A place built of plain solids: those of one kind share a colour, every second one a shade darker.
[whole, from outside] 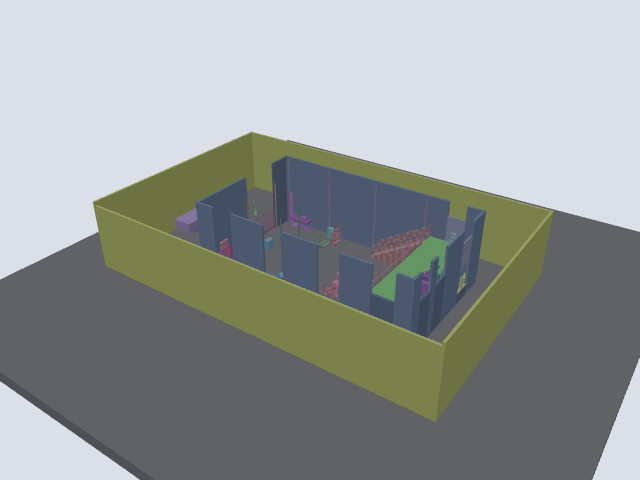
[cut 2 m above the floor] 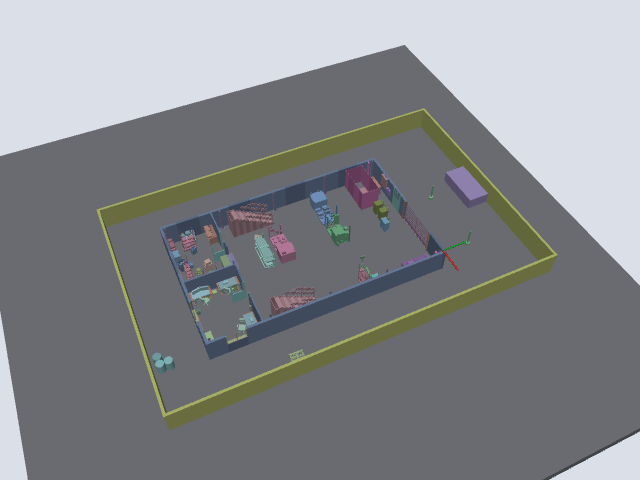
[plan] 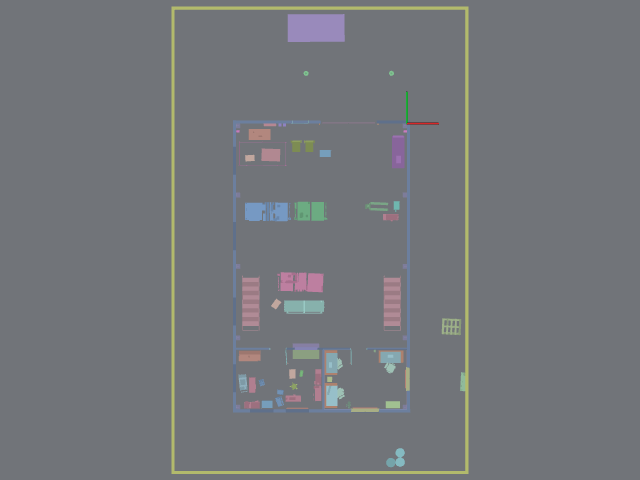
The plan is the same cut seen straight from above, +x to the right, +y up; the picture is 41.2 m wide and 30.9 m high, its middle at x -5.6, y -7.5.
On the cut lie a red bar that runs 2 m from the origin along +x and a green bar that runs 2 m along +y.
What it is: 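A works' own stores building on a factory's ground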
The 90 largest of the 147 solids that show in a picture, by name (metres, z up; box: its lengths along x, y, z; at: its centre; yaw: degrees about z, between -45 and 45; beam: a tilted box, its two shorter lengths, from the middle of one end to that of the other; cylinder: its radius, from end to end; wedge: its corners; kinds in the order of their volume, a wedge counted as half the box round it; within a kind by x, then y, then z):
{
 "yard_bound_1": {"box": [0.2, 30.09, 5.71], "at": [-15.06, -7.52, 2.81]},
 "yard_bound_2": {"box": [19.11, 0.2, 6.01], "at": [-5.6, -22.47, 2.96]},
 "yard_bound_3": {"box": [19.11, 0.2, 6.01], "at": [-5.6, 7.42, 2.96]},
 "yard_bound_4": {"box": [0.2, 30.09, 6.01], "at": [3.85, -7.52, 2.96]},
 "wall_1": {"box": [0.2, 1.31, 6.45], "at": [-11.1, -17.95, 3.17]},
 "wall_2": {"box": [0.2, 1.81, 4.16], "at": [-11.1, -16.4, 2.03]},
 "wall_3": {"box": [0.2, 1.01, 6.45], "at": [-11.1, -15.0, 3.17]},
 "wall_4": {"box": [0.2, 1.51, 6.45], "at": [-11.1, -13.75, 3.17]},
 "wall_5": {"box": [0.2, 1.81, 2.45], "at": [-11.1, -12.1, 1.18]},
 "wall_6": {"box": [0.2, 3.06, 6.45], "at": [-11.1, -9.68, 3.17]},
 "wall_7": {"box": [0.2, 1.81, 2.45], "at": [-11.1, -7.25, 1.18]},
 "wall_8": {"box": [0.2, 3.06, 6.45], "at": [-11.1, -4.83, 3.17]},
 "wall_9": {"box": [0.2, 1.81, 2.45], "at": [-11.1, -2.4, 1.18]},
 "wall_10": {"box": [0.2, 1.71, 6.45], "at": [-11.1, -0.65, 3.17]},
 "wall_11": {"box": [1.11, 0.2, 6.45], "at": [-10.65, -18.5, 3.17]},
 "wall_12": {"box": [2.17, 0.06, 2.85], "at": [-9.92, -14.53, 1.38]},
 "wall_13": {"box": [1.51, 0.2, 4.16], "at": [-9.35, -18.5, 2.03]},
 "wall_14": {"box": [5.66, 0.2, 6.45], "at": [-8.38, 0.1, 3.17]},
 "wall_15": {"box": [0.81, 0.2, 6.45], "at": [-8.2, -18.5, 3.17]},
 "wall_16": {"box": [1.51, 0.2, 4.16], "at": [-7.05, -18.5, 2.03]},
 "wall_17": {"box": [0.91, 0.2, 6.45], "at": [-5.85, -18.5, 3.17]},
 "wall_18": {"box": [0.06, 3.9, 2.85], "at": [-5.43, -16.45, 1.38]},
 "wall_19": {"box": [0.06, 3.9, 2.85], "at": [-5.37, -16.45, 1.38]},
 "wall_20": {"box": [1.75, 0.06, 2.85], "at": [-4.52, -14.53, 1.38]},
 "wall_21": {"box": [1.81, 0.2, 6.45], "at": [-4.5, -18.5, 3.17]},
 "wall_22": {"box": [1.81, 0.2, 0.95], "at": [-2.7, -18.5, 0.42]},
 "wall_23": {"box": [2.56, 0.06, 2.85], "at": [-1.28, -14.53, 1.38]},
 "wall_24": {"box": [2.56, 0.06, 2.97], "at": [-1.28, -14.47, 1.44]},
 "wall_25": {"box": [2.16, 0.2, 6.45], "at": [-0.88, 0.1, 3.17]},
 "wall_26": {"box": [2.01, 0.2, 6.45], "at": [-0.8, -18.5, 3.17]},
 "wall_27": {"box": [0.2, 1.41, 6.45], "at": [0.1, -17.9, 3.17]},
 "wall_28": {"box": [0.2, 1.51, 1.05], "at": [0.1, -16.45, 0.47]},
 "wall_29": {"box": [0.2, 1.21, 6.45], "at": [0.1, -15.1, 3.17]},
 "wall_30": {"box": [0.2, 14.7, 6.45], "at": [0.1, -7.15, 3.17]},
 "raised_floor_deck_1": {"box": [11.06, 4.02, 0.16], "at": [-5.5, -16.42, 2.88]},
 "beyond_skip_1": {"box": [3.66, 1.78, 0.95], "at": [-5.85, 6.15, 0.82], "yaw": 0.1},
 "rack_high_1": {"box": [1.1, 1.11, 1.07], "at": [-9.88, -5.66, 0.49]},
 "rack_high_2": {"box": [0.7, 1.15, 1.08], "at": [-9.83, -5.7, 0.49]},
 "rack_high_3": {"box": [1.03, 0.25, 0.2], "at": [-8.19, -5.67, 0.05]},
 "rack_high_4": {"box": [0.8, 1.2, 0.2], "at": [-8.08, -5.7, 0.05], "yaw": -0.5},
 "wall_over_deck_1": {"box": [5.46, 0.1, 2.22], "at": [-2.7, -18.46, 4.05]},
 "wall_over_deck_2": {"box": [0.1, 4.02, 2.22], "at": [0.06, -16.42, 4.05]},
 "rack_mid_1": {"box": [0.49, 1.08, 0.49], "at": [-6.73, -10.16, 0.2], "yaw": -2.2},
 "rack_mid_2": {"box": [0.99, 1.2, 1.04], "at": [-5.89, -10.25, 0.47], "yaw": -2.2},
 "rack_mid_3": {"box": [0.55, 1.2, 0.89], "at": [-5.86, -10.25, 0.55], "yaw": -2.2},
 "rack1n_high_1": {"box": [0.1, 0.43, 1.05], "at": [-7.17, -5.31, 0.78]},
 "rack1n_high_2": {"box": [0.8, 1.22, 0.2], "at": [-6.65, -5.64, 0.05]},
 "rack1n_high_3": {"box": [0.8, 0.81, 1.03], "at": [-5.75, -5.86, 0.62]},
 "rack1n_high_4": {"box": [0.8, 1.21, 0.93], "at": [-5.75, -5.66, 0.41]},
 "sheeted_machine_1": {"box": [1.16, 0.9, 1.09], "at": [-7.3, -17.54, 3.45], "yaw": 1.9},
 "crate_1": {"box": [1.2, 0.8, 0.95], "at": [-8.77, -2.03, 0.42], "yaw": -1.9},
 "beyond_drums_1": {"cylinder": 0.3, "from": [-1.04, -21.83, -0.06], "to": [-1.04, -21.83, 0.87]},
 "beyond_drums_2": {"cylinder": 0.3, "from": [-0.44, -21.8, -0.06], "to": [-0.44, -21.8, 0.87]},
 "beyond_drums_3": {"cylinder": 0.3, "from": [-0.44, -21.2, -0.06], "to": [-0.44, -21.2, 0.87]},
 "wheelie_bin_1": {"box": [0.51, 0.62, 1.12], "at": [-7.13, -1.52, 0.51]},
 "wheelie_bin_2": {"box": [0.51, 0.62, 1.12], "at": [-6.29, -1.52, 0.51]},
 "tool_cabinet_1": {"box": [0.7, 0.45, 0.89], "at": [-9.01, -18.09, 0.56]},
 "tool_cabinet_2": {"box": [0.7, 0.45, 0.89], "at": [-5.26, -1.93, 0.56]},
 "cupboard_steel_low_1": {"box": [0.92, 0.45, 1.05], "at": [-0.9, -18.11, 0.47]},
 "mesh_cage_1": {"box": [0.025, 1.44, 2.1], "at": [-10.8, -1.95, 1.13]},
 "mesh_cage_2": {"box": [1.44, 0.025, 2.1], "at": [-10.05, -1.2, 1.13]},
 "mesh_cage_3": {"box": [0.97, 0.025, 2.01], "at": [-9.79, -2.7, 1.1]},
 "mesh_cage_4": {"box": [0.97, 0.025, 2.01], "at": [-8.81, -2.7, 1.1]},
 "mesh_cage_5": {"box": [1.44, 0.025, 2.1], "at": [-8.55, -1.2, 1.13]},
 "mesh_cage_6": {"box": [0.025, 1.44, 2.1], "at": [-7.8, -1.95, 1.13]},
 "bar_rack_1": {"box": [2.58, 0.72, 0.12], "at": [-6.62, -11.75, 0.92]},
 "bar_rack_2": {"box": [2.53, 0.5, 0.09], "at": [-6.61, -11.86, 0.48]},
 "desk_load_drowned_1": {"box": [0.72, 1.3, 0.12], "at": [-4.84, -17.54, 0.79]},
 "desk_load_drowned_2": {"box": [0.72, 1.3, 0.12], "at": [-4.84, -15.42, 0.79]},
 "desk_load_drowned_3": {"box": [1.3, 0.72, 0.12], "at": [-1.05, -15.06, 0.79]},
 "packing_desk_1": {"box": [1.23, 0.34, 0.16], "at": [-10.22, -15.14, 0.87]},
 "packing_desk_2": {"box": [1.36, 0.24, 0.2], "at": [-10.13, -14.75, 0.8]},
 "packing_desk_3": {"box": [1.4, 0.7, 0.18], "at": [-9.48, -0.71, 0.82]},
 "desk_tleg_1": {"box": [0.8, 1.6, 0.07], "at": [-4.89, -17.51, 0.69]},
 "desk_tleg_2": {"box": [0.8, 1.6, 0.07], "at": [-4.89, -15.39, 0.69]},
 "desk_tleg_3": {"box": [1.6, 0.8, 0.07], "at": [-1.02, -15.01, 0.69]},
 "packing_bench_1": {"box": [0.8, 2.07, 0.17], "at": [-0.56, -1.84, 0.88]},
 "carton_1": {"box": [0.6, 0.4, 0.45], "at": [-10.11, -2.23, 0.17], "yaw": 3.5},
 "carton_2": {"box": [0.4, 0.6, 0.45], "at": [-8.43, -11.62, 0.17], "yaw": -36.4},
 "truck_charger_1": {"box": [0.36, 0.56, 0.98], "at": [-0.67, -5.28, 0.59]},
 "distribution_board_1": {"box": [0.8, 0.18, 1.1], "at": [-8.82, -0.09, 1.4]},
 "door_leaf_1": {"box": [0.044, 0.99, 1.09], "at": [-7.77, -15.06, 0.49], "yaw": 3.9},
 "door_leaf_2": {"box": [1.0, 0.044, 1.23], "at": [-6.85, 0.0, 0.56]},
 "door_leaf_3": {"box": [0.044, 0.99, 1.09], "at": [-3.59, -15.06, 0.49], "yaw": 0.4},
 "stair_openriser_1": {"box": [1.0, 0.03, 2.06], "at": [-10.05, -13.31, 0.98]},
 "stair_openriser_2": {"box": [1.0, 0.03, 2.06], "at": [-0.95, -13.31, 0.98]},
 "shelving_bay_1": {"box": [0.94, 0.38, 0.12], "at": [-7.29, -17.71, 0.84]},
 "shelving_bay_2": {"box": [0.41, 0.85, 0.22], "at": [-5.72, -17.45, 1.26]},
 "downpipe_1": {"box": [0.21, 0.14, 3.05], "at": [-0.11, -0.51, 1.49]},
 "hatch_counter_1": {"box": [1.7, 0.6, 0.04], "at": [-6.5, -14.86, 0.94]}
}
